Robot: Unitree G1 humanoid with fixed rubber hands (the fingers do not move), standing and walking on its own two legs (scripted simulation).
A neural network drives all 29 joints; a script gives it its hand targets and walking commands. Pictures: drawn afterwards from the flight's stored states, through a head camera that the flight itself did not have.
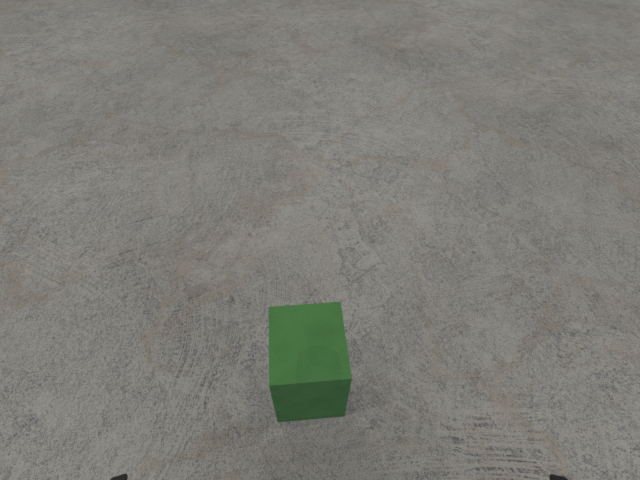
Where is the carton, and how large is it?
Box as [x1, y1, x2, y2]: [269, 302, 351, 421]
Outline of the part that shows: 340,302 269,307 269,387 277,421 344,415 351,376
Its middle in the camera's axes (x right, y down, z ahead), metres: -0.03 +0.36 +1.12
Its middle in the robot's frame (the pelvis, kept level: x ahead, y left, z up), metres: +0.54 +0.04 -0.61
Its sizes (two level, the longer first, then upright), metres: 0.220 0.202 0.299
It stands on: the floor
